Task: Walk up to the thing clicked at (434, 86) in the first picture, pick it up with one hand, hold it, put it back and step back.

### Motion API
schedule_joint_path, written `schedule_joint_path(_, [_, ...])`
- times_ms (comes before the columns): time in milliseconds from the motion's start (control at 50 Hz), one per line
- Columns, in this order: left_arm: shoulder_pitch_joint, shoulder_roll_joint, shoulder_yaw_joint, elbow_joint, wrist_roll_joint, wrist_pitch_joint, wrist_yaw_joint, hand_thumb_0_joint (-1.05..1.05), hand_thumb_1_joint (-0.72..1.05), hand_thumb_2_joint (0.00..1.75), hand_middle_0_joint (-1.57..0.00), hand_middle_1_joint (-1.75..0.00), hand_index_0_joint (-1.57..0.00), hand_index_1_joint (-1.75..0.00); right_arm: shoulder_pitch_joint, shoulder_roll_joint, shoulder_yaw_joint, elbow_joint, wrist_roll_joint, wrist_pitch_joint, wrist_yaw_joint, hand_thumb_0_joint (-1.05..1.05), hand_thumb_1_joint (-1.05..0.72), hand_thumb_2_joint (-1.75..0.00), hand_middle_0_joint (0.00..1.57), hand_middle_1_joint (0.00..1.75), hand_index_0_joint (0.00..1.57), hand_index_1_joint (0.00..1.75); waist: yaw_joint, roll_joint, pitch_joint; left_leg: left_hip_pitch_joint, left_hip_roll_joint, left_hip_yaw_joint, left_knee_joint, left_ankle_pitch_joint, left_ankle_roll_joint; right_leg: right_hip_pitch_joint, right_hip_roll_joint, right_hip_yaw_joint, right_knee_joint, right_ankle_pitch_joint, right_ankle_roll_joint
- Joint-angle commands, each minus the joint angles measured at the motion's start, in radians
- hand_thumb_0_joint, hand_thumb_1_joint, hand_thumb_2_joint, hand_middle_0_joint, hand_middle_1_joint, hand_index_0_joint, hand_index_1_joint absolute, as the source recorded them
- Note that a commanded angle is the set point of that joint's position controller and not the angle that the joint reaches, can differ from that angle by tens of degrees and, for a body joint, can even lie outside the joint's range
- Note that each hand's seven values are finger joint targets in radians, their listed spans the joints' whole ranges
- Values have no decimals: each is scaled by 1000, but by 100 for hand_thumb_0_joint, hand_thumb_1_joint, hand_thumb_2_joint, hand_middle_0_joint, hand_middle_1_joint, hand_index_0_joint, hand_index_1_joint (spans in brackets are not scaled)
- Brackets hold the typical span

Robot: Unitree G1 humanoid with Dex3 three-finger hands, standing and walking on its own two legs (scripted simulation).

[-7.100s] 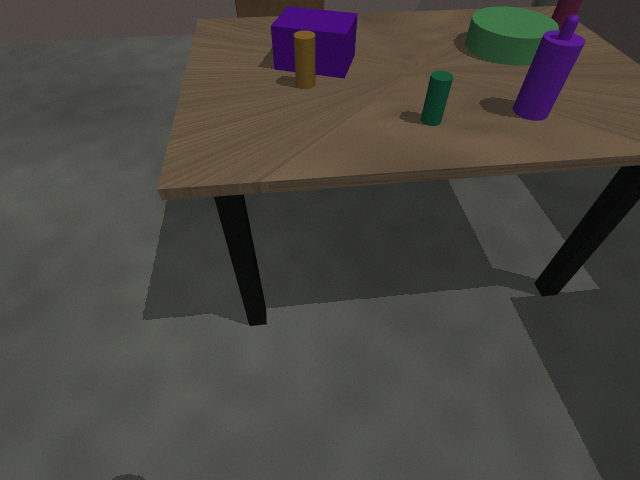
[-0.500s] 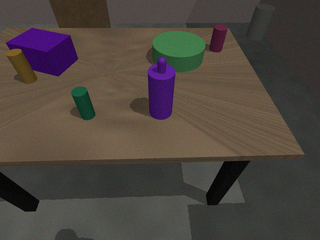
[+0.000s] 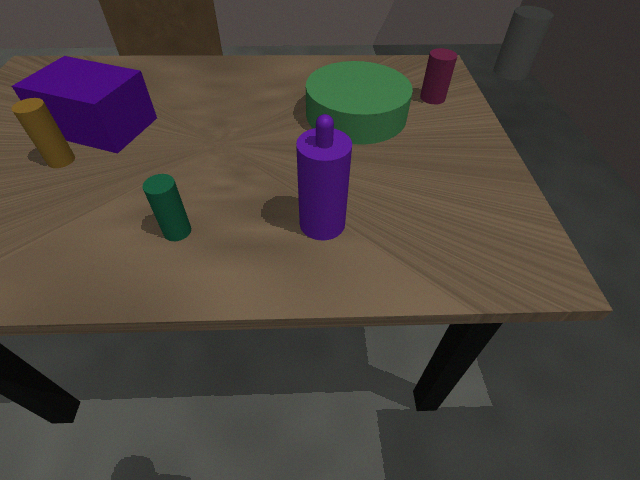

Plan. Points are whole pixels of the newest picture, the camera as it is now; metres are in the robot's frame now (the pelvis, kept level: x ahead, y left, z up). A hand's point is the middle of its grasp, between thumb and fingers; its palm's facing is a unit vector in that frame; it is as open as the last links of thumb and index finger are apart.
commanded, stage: rise first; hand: left
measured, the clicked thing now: (168, 209) +0.54 +0.27 +0.00
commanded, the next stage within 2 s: go down in 1.72 s
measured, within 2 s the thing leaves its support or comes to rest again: neither
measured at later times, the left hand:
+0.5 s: hand (110, 464) +0.17 +0.27 -0.08, palm faces +0.28 -0.88 -0.37, open 15.9 cm
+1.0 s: hand (64, 440) +0.17 +0.28 +0.02, palm faces +0.37 -0.84 -0.40, open 17.5 cm
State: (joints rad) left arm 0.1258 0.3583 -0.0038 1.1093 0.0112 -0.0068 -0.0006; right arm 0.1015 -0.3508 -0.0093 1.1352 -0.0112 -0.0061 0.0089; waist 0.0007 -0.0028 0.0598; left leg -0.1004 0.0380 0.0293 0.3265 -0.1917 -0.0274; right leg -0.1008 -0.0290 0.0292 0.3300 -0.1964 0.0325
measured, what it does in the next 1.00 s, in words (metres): stands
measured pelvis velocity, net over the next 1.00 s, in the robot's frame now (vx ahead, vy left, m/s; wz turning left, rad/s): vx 0.00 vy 0.00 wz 0.04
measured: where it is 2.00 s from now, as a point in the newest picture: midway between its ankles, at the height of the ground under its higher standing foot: outside the picture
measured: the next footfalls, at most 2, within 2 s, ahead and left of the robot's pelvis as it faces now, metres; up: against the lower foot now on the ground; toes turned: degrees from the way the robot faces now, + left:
none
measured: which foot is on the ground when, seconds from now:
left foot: down 0.00-1.00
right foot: down 0.00-1.00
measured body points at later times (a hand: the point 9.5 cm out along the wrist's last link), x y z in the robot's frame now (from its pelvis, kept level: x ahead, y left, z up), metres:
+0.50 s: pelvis +0.00 +0.00 -0.01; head +0.02 -0.01 +0.44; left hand +0.15 +0.32 -0.05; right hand +0.17 -0.26 -0.11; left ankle -0.01 +0.14 -0.75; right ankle -0.01 -0.14 -0.75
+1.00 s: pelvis +0.00 +0.00 -0.01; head +0.00 -0.02 +0.44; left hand +0.15 +0.33 +0.04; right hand +0.16 -0.26 -0.10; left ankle -0.01 +0.14 -0.75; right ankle -0.01 -0.14 -0.75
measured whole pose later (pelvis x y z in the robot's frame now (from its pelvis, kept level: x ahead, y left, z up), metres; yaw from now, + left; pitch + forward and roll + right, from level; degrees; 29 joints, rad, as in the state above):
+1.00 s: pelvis +0.00 +0.00 -0.01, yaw +2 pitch -3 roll +0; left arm 0.39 0.31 0.26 0.11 -0.04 -0.12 0.05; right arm 0.24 -0.23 -0.11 0.65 0.01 -0.07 -0.05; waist 0.05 0.04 0.04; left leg -0.15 0.03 -0.01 0.43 -0.24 -0.03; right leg -0.13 -0.04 -0.01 0.43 -0.26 0.03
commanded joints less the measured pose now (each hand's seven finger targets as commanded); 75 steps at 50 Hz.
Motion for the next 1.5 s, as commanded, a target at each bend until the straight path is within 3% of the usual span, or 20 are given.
schedule_joint_path(0, [-33,218,41,-54,-2,-21,11,0,82,82,-12,-22,-12,-22,-27,-211,-41,-61,3,-18,-13,0,-82,-82,12,22,12,22,-7,0,-85,40,101,-70,-45,182,36,-15,-99,58,-43,194,-46])
schedule_joint_path(20, [-384,1,15,-404,-75,-96,18,0,74,74,-4,-14,-4,-14,-378,-19,-6,-412,104,-137,-26,0,-74,-74,5,14,5,14,-33,41,-122,-118,-37,27,69,107,23,-119,20,-50,36,111,-31])
schedule_joint_path(40, [-357,92,37,-429,-110,-132,45,0,66,66,-7,-6,-4,-8,-328,-56,-5,-445,115,-153,-43,0,-66,-66,5,6,5,6,11,-27,-156,-63,-28,21,26,52,25,-40,19,-55,7,48,-30])
schedule_joint_path(60, [-229,149,65,-330,-105,-127,59,0,58,58,-8,-6,-5,-9,-218,-169,-61,-363,111,-142,-63,0,-58,-58,5,5,5,5,-12,-12,-85,-82,-23,25,15,6,24,-87,26,-52,6,13,-35])
schedule_joint_path(100, [-170,247,174,-283,-94,-106,82,0,42,42,-8,-7,-7,-8,-165,-226,-143,-279,98,-130,-83,0,-42,-42,5,5,5,5,9,13,-132,-128,-23,24,68,45,17,-112,30,-60,57,49,-41])
schedule_joint_path(140, [-130,171,174,-249,-70,-110,82,0,26,26,-7,-7,-7,-7,-146,-128,-130,-259,72,-130,-80,0,-26,-26,5,5,5,5,11,10,-216,-121,-29,20,105,107,24,-102,26,-54,88,117,-37])
schedule_joint_path(180, [-14,195,239,-351,-45,-110,79,0,11,21,-7,-7,-7,-6,35,-138,-193,-273,51,-119,-75,0,-10,-19,5,5,5,5,9,44,-298,-70,-34,22,107,197,25,-64,30,-56,87,201,-38])
schedule_joint_path(240, [58,171,243,-440,-43,-96,78,0,-7,12,-6,-7,-7,-5,57,-110,-182,-341,53,-103,-69,0,11,-14,5,5,5,5,21,36,-297,-43,-40,27,96,306,18,-37,32,-67,83,295,-29])
schedule_joint_path(320, [5,86,192,-609,-54,-89,70,0,-28,8,-5,-5,-6,-5,-21,-43,-135,-488,58,-89,-67,0,28,-9,5,5,5,5,16,15,-223,-62,-36,26,74,240,19,-74,26,-73,62,222,-29])
schedule_joint_path(440, [11,148,255,-817,-48,-115,97,0,-55,2,-5,-6,-6,-5,14,-45,-126,-624,47,-107,-89,0,48,-4,5,5,5,5,16,10,-203,-45,-33,24,65,186,24,-52,23,-75,48,164,-32])
schedule_joint_path(760, [172,135,325,-1124,-56,-143,72,0,-56,0,-5,-6,-6,-5,65,14,-120,-668,37,-104,-71,0,51,-3,5,5,5,5,45,33,-130,-18,-36,20,55,235,23,-19,20,-89,46,211,-31])
schedule_joint_path(960, [202,171,391,-1211,-58,-189,66,0,-58,1,-6,-6,-6,-6,43,-41,-177,-650,25,-120,-74,0,49,-4,5,5,5,5,40,24,-121,-13,-36,16,42,158,26,-31,21,-91,31,133,-30])
schedule_joint_path(1000, [197,157,388,-1239,-59,-200,63,0,-57,1,-6,-6,-6,-6,33,22,-121,-632,28,-123,-67,0,50,-4,5,5,5,5,55,52,-96,-28,-38,16,37,133,26,-32,21,-93,26,104,-34])
schedule_joint_path(1060, [207,176,410,-1221,-58,-211,65,0,-59,2,-6,-6,-6,-6,38,-50,-183,-646,24,-127,-77,0,49,-4,5,5,5,5,40,4,-106,-19,-41,15,38,125,30,-35,18,-91,20,100,-28])
schedule_joint_path(1120, [213,167,409,-1244,-57,-225,61,0,-60,2,-6,-7,-6,-7,54,17,-139,-593,26,-131,-68,0,49,-4,5,5,5,5,59,48,-82,-35,-40,13,30,111,27,-41,19,-95,23,83,-34])
schedule_joint_path(1160, [195,197,437,-1262,-56,-233,65,0,-60,2,-6,-6,-6,-6,38,-41,-183,-634,22,-138,-76,0,49,-4,5,5,5,5,45,29,-116,-17,-40,12,31,117,28,-36,18,-93,22,90,-32])
schedule_joint_path(1200, [210,169,413,-1257,-55,-242,59,0,-59,2,-6,-6,-6,-6,43,44,-113,-620,28,-138,-66,0,49,-4,5,5,5,5,56,39,-93,-28,-42,13,30,117,30,-34,17,-95,21,90,-31])
schedule_joint_path(1260, [199,209,454,-1254,-57,-248,63,0,-59,3,-6,-6,-6,-6,62,-68,-210,-627,23,-144,-80,0,49,-4,5,5,5,5,34,27,-106,-9,-45,15,33,117,31,-47,13,-90,18,98,-27])
schedule_joint_path(1300, [182,189,438,-1283,-55,-259,58,0,-59,3,-6,-6,-5,-6,45,7,-146,-636,25,-147,-70,0,50,-4,5,5,5,5,48,33,-99,-15,-48,15,30,109,33,-43,11,-91,15,87,-27])
schedule_joint_path(1480, [188,207,466,-1287,-57,-289,57,0,-60,5,-6,-6,-5,-7,70,-27,-182,-606,25,-160,-71,0,49,-5,5,5,5,5,44,38,-83,-22,-46,10,25,91,30,-49,18,-96,18,69,-29])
